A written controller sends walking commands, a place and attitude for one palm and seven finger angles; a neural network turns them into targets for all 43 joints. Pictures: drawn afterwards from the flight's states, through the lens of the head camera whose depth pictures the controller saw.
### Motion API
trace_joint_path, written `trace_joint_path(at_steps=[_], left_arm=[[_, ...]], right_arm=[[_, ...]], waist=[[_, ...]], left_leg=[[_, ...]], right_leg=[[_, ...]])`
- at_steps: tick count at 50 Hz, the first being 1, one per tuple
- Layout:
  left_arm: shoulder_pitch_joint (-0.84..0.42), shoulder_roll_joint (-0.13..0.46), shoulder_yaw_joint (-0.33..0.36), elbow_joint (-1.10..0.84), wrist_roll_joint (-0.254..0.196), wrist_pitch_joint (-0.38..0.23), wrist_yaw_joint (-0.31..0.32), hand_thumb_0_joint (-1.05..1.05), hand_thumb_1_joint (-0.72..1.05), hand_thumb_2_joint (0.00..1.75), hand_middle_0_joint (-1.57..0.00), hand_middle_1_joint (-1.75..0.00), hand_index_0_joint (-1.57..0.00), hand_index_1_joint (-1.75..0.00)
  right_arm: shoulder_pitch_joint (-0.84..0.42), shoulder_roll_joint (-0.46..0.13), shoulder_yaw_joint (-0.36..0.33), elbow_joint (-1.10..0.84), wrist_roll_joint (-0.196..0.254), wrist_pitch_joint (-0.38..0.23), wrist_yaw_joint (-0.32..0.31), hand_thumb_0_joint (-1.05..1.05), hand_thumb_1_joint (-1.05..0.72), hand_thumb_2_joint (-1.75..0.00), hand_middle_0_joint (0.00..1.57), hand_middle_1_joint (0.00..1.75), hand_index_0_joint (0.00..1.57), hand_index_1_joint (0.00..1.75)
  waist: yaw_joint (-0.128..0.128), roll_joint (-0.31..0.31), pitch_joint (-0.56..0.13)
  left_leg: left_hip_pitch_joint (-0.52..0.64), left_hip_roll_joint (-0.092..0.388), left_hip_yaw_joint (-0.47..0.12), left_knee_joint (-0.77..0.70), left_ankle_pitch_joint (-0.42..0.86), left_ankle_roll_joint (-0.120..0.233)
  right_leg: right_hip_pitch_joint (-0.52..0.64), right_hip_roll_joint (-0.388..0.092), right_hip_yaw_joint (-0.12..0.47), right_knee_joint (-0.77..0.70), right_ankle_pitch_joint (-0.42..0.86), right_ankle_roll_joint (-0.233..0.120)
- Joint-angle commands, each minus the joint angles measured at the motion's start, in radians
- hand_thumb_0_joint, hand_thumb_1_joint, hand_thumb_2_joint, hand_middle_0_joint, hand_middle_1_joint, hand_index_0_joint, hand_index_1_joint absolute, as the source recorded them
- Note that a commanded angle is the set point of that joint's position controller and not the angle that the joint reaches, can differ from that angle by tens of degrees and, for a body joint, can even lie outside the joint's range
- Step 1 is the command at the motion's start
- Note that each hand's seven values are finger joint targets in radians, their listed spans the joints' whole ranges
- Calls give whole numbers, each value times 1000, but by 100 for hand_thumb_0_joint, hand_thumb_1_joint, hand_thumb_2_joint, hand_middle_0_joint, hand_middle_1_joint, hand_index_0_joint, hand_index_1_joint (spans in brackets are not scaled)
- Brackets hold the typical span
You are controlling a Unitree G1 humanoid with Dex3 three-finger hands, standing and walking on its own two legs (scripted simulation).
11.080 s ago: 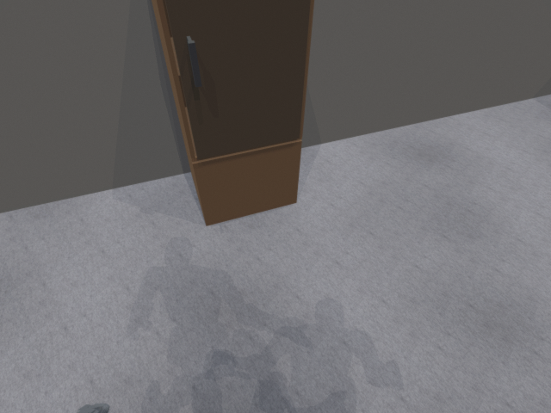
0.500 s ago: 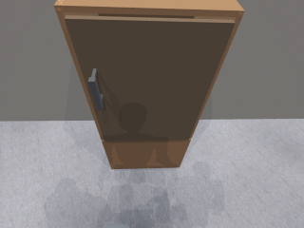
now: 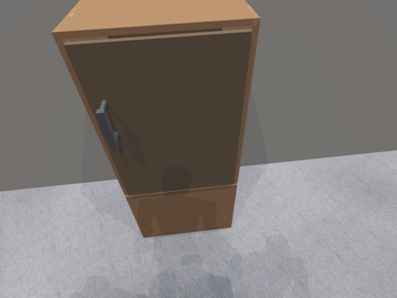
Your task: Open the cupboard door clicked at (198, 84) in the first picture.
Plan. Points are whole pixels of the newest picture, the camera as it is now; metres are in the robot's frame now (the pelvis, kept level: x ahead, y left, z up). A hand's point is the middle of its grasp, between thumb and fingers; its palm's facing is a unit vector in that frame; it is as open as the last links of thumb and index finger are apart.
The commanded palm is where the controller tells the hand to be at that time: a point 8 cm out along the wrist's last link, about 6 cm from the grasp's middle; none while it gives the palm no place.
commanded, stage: come to a stop and stand still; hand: left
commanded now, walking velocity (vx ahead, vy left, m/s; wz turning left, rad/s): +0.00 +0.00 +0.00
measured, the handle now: (109, 125) +0.54 +0.26 +0.06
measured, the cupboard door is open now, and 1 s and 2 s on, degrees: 0 0 0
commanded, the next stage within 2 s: look again from close up in 1.36 s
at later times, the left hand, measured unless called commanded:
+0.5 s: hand out of the picture +0.03 +0.17 -0.15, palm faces +0.00 -0.98 -0.20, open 7.4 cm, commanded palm none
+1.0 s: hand out of the picture +0.09 +0.20 -0.15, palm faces +0.01 -0.96 -0.27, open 7.4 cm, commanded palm none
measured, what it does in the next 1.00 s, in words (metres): shifts its weight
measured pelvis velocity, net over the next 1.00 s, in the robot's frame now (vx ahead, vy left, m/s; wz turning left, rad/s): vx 0.06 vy -0.01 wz -0.01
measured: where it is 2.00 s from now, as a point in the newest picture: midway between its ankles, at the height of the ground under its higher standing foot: outside the picture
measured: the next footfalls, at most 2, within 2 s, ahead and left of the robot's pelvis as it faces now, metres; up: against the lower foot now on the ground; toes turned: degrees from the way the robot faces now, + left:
none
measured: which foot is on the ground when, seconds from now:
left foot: down 0.00-1.00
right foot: down 0.00-1.00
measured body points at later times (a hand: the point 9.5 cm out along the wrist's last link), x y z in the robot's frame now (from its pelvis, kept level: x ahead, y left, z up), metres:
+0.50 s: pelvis +0.02 -0.01 +0.02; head +0.03 -0.01 +0.47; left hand +0.03 +0.22 -0.14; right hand +0.03 -0.23 -0.14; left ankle +0.09 +0.13 -0.71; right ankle +0.00 -0.13 -0.71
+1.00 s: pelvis +0.06 -0.01 +0.02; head +0.08 -0.01 +0.47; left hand +0.09 +0.25 -0.12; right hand +0.12 -0.26 -0.13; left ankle +0.09 +0.13 -0.71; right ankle +0.00 -0.13 -0.71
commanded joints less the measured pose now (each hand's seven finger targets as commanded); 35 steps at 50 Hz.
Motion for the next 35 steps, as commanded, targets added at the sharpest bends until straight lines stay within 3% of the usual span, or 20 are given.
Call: trace_joint_path(at_steps=[1,4,9,12,15,21,35], left_arm=[[16,158,38,-54,1,-32,8,0,90,90,-20,-30,-20,-30],[33,146,36,-30,-2,-37,5,0,90,90,-20,-30,-20,-30],[33,139,29,5,-5,-45,3,0,90,90,-20,-30,-20,-30],[34,130,25,26,-7,-48,3,0,90,90,-20,-30,-20,-30],[49,129,23,53,-6,-50,1,0,90,90,-20,-30,-20,-30],[55,125,18,89,-5,-62,1,0,90,90,-20,-30,-20,-30],[20,165,25,120,-2,-67,-2,0,90,90,-20,-30,-20,-30]], right_arm=[[19,-72,-5,-59,5,-40,-5,0,-90,-90,20,30,20,30],[26,-79,-1,-35,7,-47,-8,0,-90,-90,20,30,20,30],[47,-66,9,11,12,-51,-11,0,-90,-90,20,30,20,30],[57,-64,13,40,14,-57,-14,0,-90,-90,20,30,20,30],[43,-65,13,55,15,-58,-14,0,-90,-90,20,30,20,30],[12,-65,17,81,22,-72,-18,0,-90,-90,20,30,20,30],[-114,-130,10,91,24,-83,-23,0,-90,-90,20,30,20,30]], waist=[[16,-57,90],[26,-35,92],[20,-66,102],[19,-32,88],[23,-44,96],[27,-45,65],[37,-17,20]], left_leg=[[53,30,-94,-204,-220,37],[49,35,-109,-229,-219,34],[88,24,-93,-215,-148,20],[112,38,-112,-244,-126,22],[118,36,-101,-244,-112,17],[181,53,-92,-244,36,19],[249,70,-94,-243,168,30]], right_leg=[[-167,-26,73,-292,-220,-69],[-133,-26,77,-308,-184,-70],[-136,-42,107,-371,-176,-75],[-108,-28,88,-360,-120,-67],[-103,-37,93,-381,-112,-67],[-38,-35,83,-373,72,-56],[38,-46,63,-356,241,-38]])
